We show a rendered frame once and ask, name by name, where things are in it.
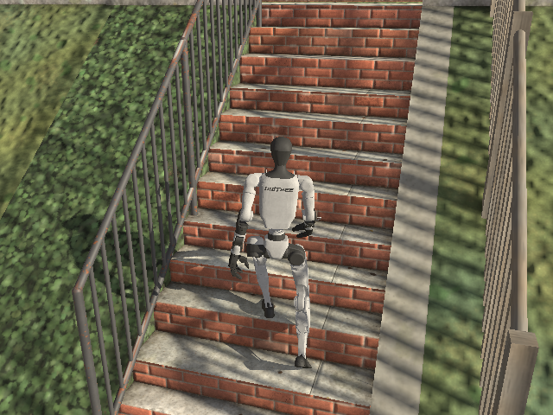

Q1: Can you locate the left robot upper arm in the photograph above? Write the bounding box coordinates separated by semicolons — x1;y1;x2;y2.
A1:
239;173;262;222

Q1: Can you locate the robot left thigh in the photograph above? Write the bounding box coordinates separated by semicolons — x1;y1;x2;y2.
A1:
246;236;267;265

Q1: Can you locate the robot left hand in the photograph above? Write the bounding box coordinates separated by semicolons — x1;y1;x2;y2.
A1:
228;253;249;279

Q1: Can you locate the left robot forearm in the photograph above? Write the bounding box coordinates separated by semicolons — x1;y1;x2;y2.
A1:
231;208;249;255

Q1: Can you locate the robot left foot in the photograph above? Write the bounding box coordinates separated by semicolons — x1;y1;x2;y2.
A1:
262;299;275;318

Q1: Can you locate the robot right hand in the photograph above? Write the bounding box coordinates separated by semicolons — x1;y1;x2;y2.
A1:
292;222;313;238

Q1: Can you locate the right robot upper arm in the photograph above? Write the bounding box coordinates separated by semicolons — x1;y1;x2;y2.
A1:
297;175;315;221

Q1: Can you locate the right robot forearm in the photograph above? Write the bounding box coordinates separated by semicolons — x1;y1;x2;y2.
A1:
304;209;316;230

